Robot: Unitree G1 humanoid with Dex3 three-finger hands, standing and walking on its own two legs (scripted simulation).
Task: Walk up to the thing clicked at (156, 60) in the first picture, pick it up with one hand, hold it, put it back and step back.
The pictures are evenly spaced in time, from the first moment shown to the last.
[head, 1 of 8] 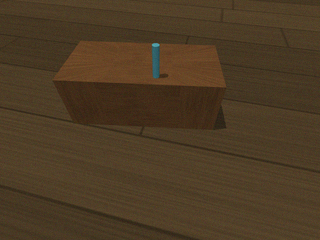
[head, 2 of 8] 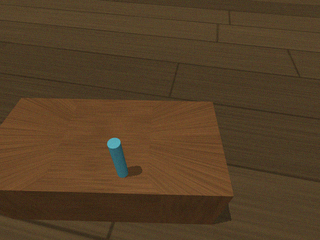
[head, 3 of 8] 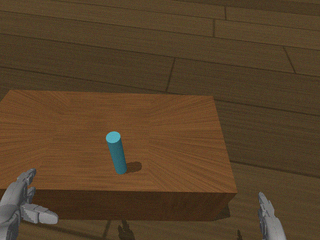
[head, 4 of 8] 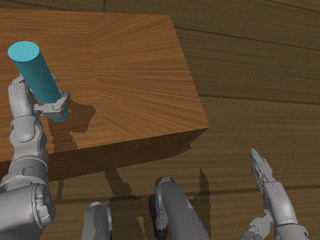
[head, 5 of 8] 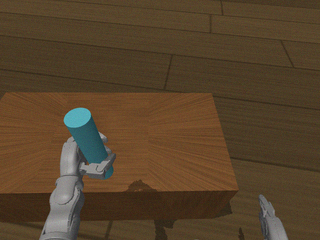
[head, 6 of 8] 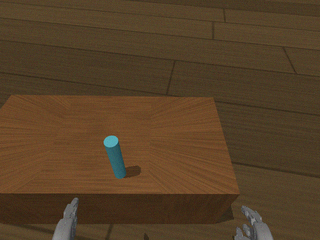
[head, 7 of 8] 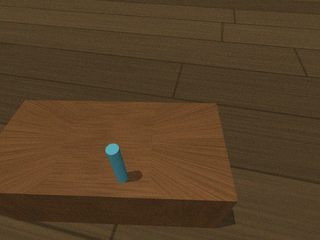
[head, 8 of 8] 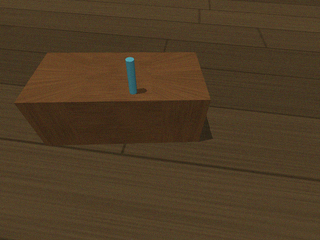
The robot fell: no
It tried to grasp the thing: yes
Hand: left
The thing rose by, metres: 0.27
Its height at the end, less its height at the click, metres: +0.00
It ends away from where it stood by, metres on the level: 0.01
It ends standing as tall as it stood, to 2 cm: yes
